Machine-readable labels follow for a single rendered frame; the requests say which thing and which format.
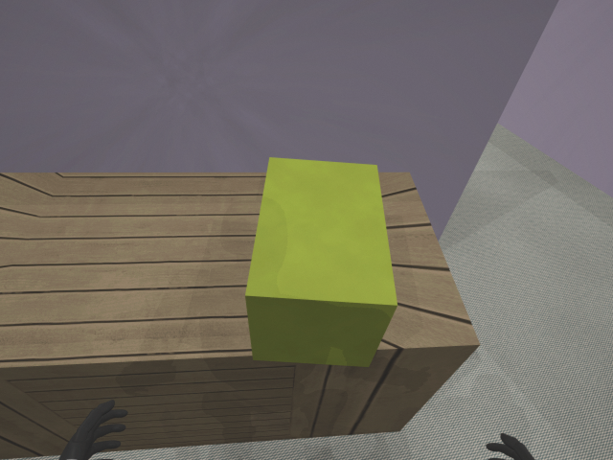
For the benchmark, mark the right robot hand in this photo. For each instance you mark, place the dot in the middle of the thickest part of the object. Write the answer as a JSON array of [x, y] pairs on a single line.
[[513, 448]]

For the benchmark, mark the left robot hand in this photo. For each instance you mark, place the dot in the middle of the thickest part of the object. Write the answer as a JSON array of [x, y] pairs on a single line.
[[81, 446]]

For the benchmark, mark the pedestal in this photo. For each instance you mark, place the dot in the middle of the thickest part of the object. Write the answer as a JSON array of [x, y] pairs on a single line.
[[131, 287]]

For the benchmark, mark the carton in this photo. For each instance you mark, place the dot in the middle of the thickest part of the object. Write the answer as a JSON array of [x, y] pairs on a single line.
[[321, 288]]

